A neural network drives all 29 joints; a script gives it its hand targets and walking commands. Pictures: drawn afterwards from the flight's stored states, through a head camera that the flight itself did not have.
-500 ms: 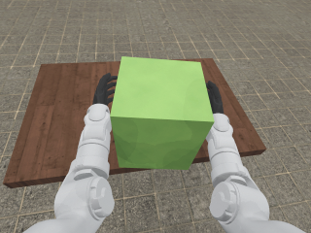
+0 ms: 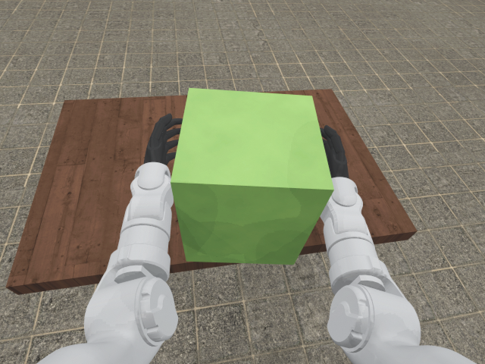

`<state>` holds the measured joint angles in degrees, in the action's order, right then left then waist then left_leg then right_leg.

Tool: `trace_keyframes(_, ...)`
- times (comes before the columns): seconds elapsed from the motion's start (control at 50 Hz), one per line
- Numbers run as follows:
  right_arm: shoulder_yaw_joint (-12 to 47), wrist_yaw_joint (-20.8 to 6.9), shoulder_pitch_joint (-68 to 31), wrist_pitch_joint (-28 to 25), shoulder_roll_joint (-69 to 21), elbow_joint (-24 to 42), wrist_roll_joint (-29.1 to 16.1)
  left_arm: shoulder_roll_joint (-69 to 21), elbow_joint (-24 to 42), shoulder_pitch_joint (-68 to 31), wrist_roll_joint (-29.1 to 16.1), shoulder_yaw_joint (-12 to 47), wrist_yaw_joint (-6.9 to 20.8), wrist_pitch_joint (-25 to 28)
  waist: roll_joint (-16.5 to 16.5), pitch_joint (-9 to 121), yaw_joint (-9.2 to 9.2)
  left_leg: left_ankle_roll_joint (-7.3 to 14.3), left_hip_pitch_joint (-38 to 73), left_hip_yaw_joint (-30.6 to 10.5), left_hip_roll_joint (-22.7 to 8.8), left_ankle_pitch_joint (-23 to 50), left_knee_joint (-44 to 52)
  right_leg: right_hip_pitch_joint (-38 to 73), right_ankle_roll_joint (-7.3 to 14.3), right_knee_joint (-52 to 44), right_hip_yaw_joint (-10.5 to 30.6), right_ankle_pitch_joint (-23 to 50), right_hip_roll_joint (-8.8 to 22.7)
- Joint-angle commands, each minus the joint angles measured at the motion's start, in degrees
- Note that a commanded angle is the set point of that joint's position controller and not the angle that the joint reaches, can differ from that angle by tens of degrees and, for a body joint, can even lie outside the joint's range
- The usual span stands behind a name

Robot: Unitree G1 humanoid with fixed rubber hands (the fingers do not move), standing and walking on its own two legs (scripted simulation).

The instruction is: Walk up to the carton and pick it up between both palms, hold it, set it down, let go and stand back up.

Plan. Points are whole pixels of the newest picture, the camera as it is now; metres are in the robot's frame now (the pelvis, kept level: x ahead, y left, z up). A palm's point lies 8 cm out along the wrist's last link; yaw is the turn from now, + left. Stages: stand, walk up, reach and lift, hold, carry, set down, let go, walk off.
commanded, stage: reach and lift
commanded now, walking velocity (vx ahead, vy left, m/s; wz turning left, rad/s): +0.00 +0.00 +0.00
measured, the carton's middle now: (245, 183) +0.40 -0.01 +0.05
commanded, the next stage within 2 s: none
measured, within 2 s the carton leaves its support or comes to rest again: leaves its support in 0.22 s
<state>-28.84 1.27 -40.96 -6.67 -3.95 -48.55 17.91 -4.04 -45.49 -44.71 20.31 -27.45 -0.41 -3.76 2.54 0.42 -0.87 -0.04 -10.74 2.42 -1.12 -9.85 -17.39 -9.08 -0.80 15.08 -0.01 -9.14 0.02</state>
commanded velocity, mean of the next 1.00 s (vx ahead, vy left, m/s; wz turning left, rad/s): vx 0.00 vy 0.00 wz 0.00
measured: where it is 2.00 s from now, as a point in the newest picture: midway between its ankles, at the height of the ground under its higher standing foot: outside the picture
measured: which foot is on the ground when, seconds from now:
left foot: down 0.00-1.00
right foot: down 0.00-1.00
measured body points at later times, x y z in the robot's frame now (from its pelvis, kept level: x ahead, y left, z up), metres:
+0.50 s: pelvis -0.02 -0.01 +0.00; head -0.01 +0.03 +0.45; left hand +0.40 +0.16 +0.12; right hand +0.39 -0.15 +0.12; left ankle -0.01 +0.12 -0.75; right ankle -0.02 -0.12 -0.75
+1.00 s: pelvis -0.02 +0.00 +0.00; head -0.05 +0.03 +0.45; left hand +0.39 +0.16 +0.15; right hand +0.38 -0.14 +0.15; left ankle -0.01 +0.12 -0.75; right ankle -0.02 -0.12 -0.75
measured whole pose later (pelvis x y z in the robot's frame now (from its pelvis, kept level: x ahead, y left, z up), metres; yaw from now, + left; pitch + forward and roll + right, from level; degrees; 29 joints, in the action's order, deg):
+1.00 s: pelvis -0.02 +0.00 +0.00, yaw +3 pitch -3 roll -1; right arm -14.5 6.6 -42.3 -2.1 -0.2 -50.6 1.4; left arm -0.4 -36.0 -42.9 16.3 -18.7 -2.3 -16.8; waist 4.3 1.2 -3.0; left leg -0.2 -6.3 0.0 -0.8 -8.7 -17.7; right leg -2.6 -0.5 13.2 -2.7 -7.8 0.2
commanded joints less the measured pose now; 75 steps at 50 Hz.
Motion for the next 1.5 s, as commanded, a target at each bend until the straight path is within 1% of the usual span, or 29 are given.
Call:
trace_keyframes(0.0,18.7,-6.4,-30.0,-4.4,-27.4,4.2,1.2,-25.6,0.3,-24.2,-0.2,15.6,5.5,0.8,-3.0,28.5,1.65,-1.8,6.8,4.6,1.8,20.2,-1.1,14.3,-2.6,3.9,-5.6,30.3,-1.5)
trace_keyframes(0.08,19.1,-6.3,-31.8,-6.1,-27.0,4.5,0.9,-26.4,1.6,-26.1,-1.0,17.0,4.8,2.1,-2.8,30.1,1.52,-2.4,8.1,4.2,1.4,22.3,-1.8,13.4,-2.3,3.7,-6.1,30.2,-1.6)
trace_keyframes(0.16,20.7,-5.9,-34.8,-10.8,-27.0,6.8,2.0,-27.3,3.0,-28.8,-1.1,17.8,4.1,6.0,-1.1,34.9,1.66,-2.7,5.9,4.2,1.2,25.6,-2.4,16.8,-2.3,5.2,-6.4,36.4,-1.3)
trace_keyframes(0.18,20.7,-5.6,-35.2,-12.4,-27.5,6.4,2.5,-27.9,3.0,-29.9,-1.3,18.4,4.0,7.4,-0.9,36.4,0.98,-2.8,5.8,4.2,1.3,26.5,-2.5,18.1,-2.6,5.6,-6.3,38.6,-1.3)
trace_keyframes(0.22,20.6,-5.1,-36.0,-14.4,-27.0,5.1,3.2,-27.7,2.3,-31.5,-0.6,18.0,4.0,9.4,-0.8,36.0,1.03,-2.2,3.7,4.2,1.5,23.7,-1.1,19.7,-2.7,5.4,-5.8,39.5,-0.6)
trace_keyframes(0.34,18.3,-3.7,-34.8,-17.0,-24.4,-3.1,4.0,-27.9,-1.1,-31.0,0.6,19.0,3.9,10.1,-2.4,30.3,-0.90,-2.9,9.2,3.7,0.9,20.5,0.4,15.1,-1.2,1.4,-6.7,29.1,-1.1)
trace_keyframes(0.38,17.2,-3.2,-37.6,-17.0,-23.9,-1.9,3.6,-27.6,1.5,-35.1,0.2,19.0,4.0,9.7,-2.4,30.0,-0.76,-2.6,8.9,4.0,1.0,16.2,1.4,13.0,-1.2,0.1,-6.9,22.4,-1.0)
trace_keyframes(0.42,18.1,-2.9,-33.3,-13.3,-23.2,-6.5,1.5,-26.4,-1.1,-29.8,0.9,18.8,3.9,6.1,-3.0,23.4,-0.77,-2.3,11.0,4.0,1.1,14.4,1.6,11.2,-0.6,-1.3,-6.6,17.7,-1.1)
trace_keyframes(0.44,17.5,-2.9,-38.0,-13.5,-23.1,-2.3,1.1,-27.1,3.1,-35.0,-0.6,19.5,4.1,5.8,-2.4,27.5,-0.77,-2.3,9.5,4.3,0.9,13.0,2.0,11.2,-0.7,-1.3,-7.0,15.2,-1.2)
trace_keyframes(0.46,18.3,-3.1,-37.2,-12.2,-24.0,-2.6,0.3,-27.0,2.2,-33.7,-0.6,19.8,4.1,4.5,-3.1,26.7,-0.68,-2.4,10.0,4.1,1.1,12.3,1.9,10.6,-0.7,-1.3,-6.6,14.4,-1.0)
trace_keyframes(0.5,18.1,-3.6,-41.6,-13.1,-23.5,2.0,0.3,-29.3,4.4,-36.6,-2.2,22.1,3.8,4.5,-2.9,32.8,-1.02,-3.2,11.4,4.3,1.2,15.4,0.8,10.3,-0.6,-0.5,-7.5,16.2,-1.4)
trace_keyframes(0.62,22.1,-3.6,-40.8,-8.2,-23.4,1.8,-4.9,-29.0,4.2,-33.9,-3.2,23.8,4.1,0.0,-3.1,29.6,-1.12,-2.7,12.4,3.4,1.6,14.8,0.4,11.1,-0.7,-1.0,-6.6,15.2,-1.3)
trace_keyframes(0.66,23.2,-3.4,-45.1,-9.2,-23.9,7.0,-5.7,-30.8,8.7,-37.9,-5.3,25.8,4.2,0.3,-3.0,35.1,-1.39,-3.2,12.2,3.3,1.6,18.1,-0.7,11.5,-1.0,0.1,-7.2,18.5,-1.5)
trace_keyframes(0.68,25.4,-3.3,-41.8,-7.7,-24.3,4.0,-7.1,-29.6,5.5,-33.4,-4.2,25.6,4.1,-0.9,-3.3,31.2,-0.57,-2.8,13.4,2.7,1.8,19.8,-1.2,12.3,-1.0,0.2,-6.5,21.2,-1.6)
trace_keyframes(0.72,26.4,-2.9,-39.3,-4.7,-23.8,3.1,-9.3,-27.7,5.2,-30.6,-3.3,23.7,4.9,-3.4,-2.2,25.5,-0.05,-2.1,11.6,2.6,2.1,16.2,-0.1,13.6,-1.1,-0.6,-6.0,18.5,-1.6)
trace_keyframes(0.74,25.7,-2.7,-41.6,-4.7,-23.5,5.7,-9.1,-28.5,6.8,-32.8,-4.0,23.6,5.4,-3.8,-1.2,26.9,-0.89,-2.0,10.3,2.9,2.1,14.0,0.7,14.1,-1.6,-0.5,-6.1,17.6,-1.2)
trace_keyframes(0.76,26.3,-2.7,-42.2,-4.1,-23.8,6.2,-9.4,-28.0,6.5,-32.5,-3.9,23.6,5.7,-4.7,-1.6,26.3,-0.57,-1.6,9.8,2.8,2.3,13.0,1.1,14.3,-1.8,-0.4,-5.5,17.9,-0.8)
trace_keyframes(0.82,28.5,-2.2,-43.5,-3.7,-24.7,8.8,-11.8,-29.8,10.1,-32.8,-5.5,26.2,5.7,-5.7,-2.6,29.4,-1.05,-2.2,13.5,2.5,2.5,18.5,-0.7,14.9,-1.6,0.4,-6.0,22.9,-1.6)
trace_keyframes(0.84,29.5,-1.9,-39.5,-1.8,-24.4,5.8,-13.1,-29.0,9.6,-29.5,-5.1,26.6,5.7,-7.3,-3.6,26.4,-1.22,-2.4,15.1,2.0,2.6,19.1,-0.9,14.7,-1.5,-0.1,-5.7,22.5,-1.7)
trace_keyframes(0.88,30.1,-1.4,-40.8,-0.5,-24.2,7.7,-14.5,-29.4,12.9,-31.6,-6.1,27.6,6.2,-9.0,-3.2,26.1,-2.50,-2.6,14.5,1.6,2.5,18.4,-0.8,13.7,-1.7,-0.4,-5.8,20.5,-1.9)
trace_keyframes(0.94,32.2,-1.0,-44.6,0.2,-25.5,13.4,-16.5,-31.3,17.0,-34.1,-8.7,31.0,6.1,-9.9,-3.7,30.1,-2.54,-2.9,15.2,0.9,2.7,19.9,-1.8,13.9,-1.5,0.2,-6.0,22.0,-2.1)
trace_keyframes(0.98,34.0,-0.5,-41.5,2.0,-25.4,12.4,-17.6,-30.5,15.7,-31.1,-8.2,31.2,6.2,-11.1,-3.4,27.9,-2.81,-2.6,16.6,0.3,3.0,21.0,-2.2,14.0,-1.6,-0.1,-5.6,23.4,-2.0)
trace_keyframes(1.02,35.9,0.0,-44.6,2.6,-25.3,16.2,-19.4,-31.1,17.2,-32.4,-9.0,31.8,6.5,-12.1,-2.6,28.9,-2.93,-2.5,16.3,-0.3,2.9,20.1,-2.1,13.9,-1.9,0.0,-5.7,22.2,-2.3)
trace_keyframes(1.12,36.8,0.9,-44.0,6.5,-24.9,15.9,-21.7,-31.6,21.1,-33.0,-10.0,33.6,6.7,-16.4,-3.5,25.4,-4.41,-2.8,17.9,-1.1,2.7,18.4,-1.7,11.4,-1.6,-1.1,-5.9,17.1,-2.5)
trace_keyframes(1.14,37.0,1.0,-41.3,9.2,-21.8,12.4,-24.9,-31.1,22.3,-29.1,-8.6,34.5,5.8,-19.3,-6.7,21.7,-5.02,-4.7,22.2,-2.0,1.4,23.8,-2.9,10.2,-0.2,-0.5,-5.2,14.3,-3.8)
trace_keyframes(1.16,38.8,1.2,-44.0,10.1,-21.8,16.9,-26.8,-32.8,26.0,-31.1,-10.3,35.9,5.9,-21.2,-5.3,23.2,-5.06,-4.6,20.9,-2.3,2.0,24.4,-3.3,9.4,-0.6,-1.3,-5.1,12.0,-3.7)
trace_keyframes(1.22,40.9,1.7,-47.3,12.7,-23.9,21.5,-29.6,-32.8,29.7,-34.5,-12.2,37.7,5.6,-23.5,-5.8,26.3,-5.94,-4.0,20.8,-2.6,2.5,22.4,-3.7,9.8,-1.0,-0.7,-4.9,13.0,-3.7)
trace_keyframes(1.32,40.3,1.8,-48.3,15.9,-24.6,20.3,-30.1,-31.5,29.0,-35.8,-11.5,35.3,5.5,-26.0,-5.1,23.9,-5.01,-2.7,18.3,-2.4,2.7,14.6,-1.7,9.0,-1.5,-1.0,-4.8,9.5,-3.4)
trace_keyframes(1.48,41.0,2.7,-50.4,18.7,-26.1,19.5,-31.7,-28.5,27.3,-36.3,-9.7,30.5,7.2,-28.6,-2.2,22.6,-3.70,-0.5,14.9,-1.2,3.8,10.9,-0.4,12.2,-2.3,-1.1,-3.8,10.2,-3.3)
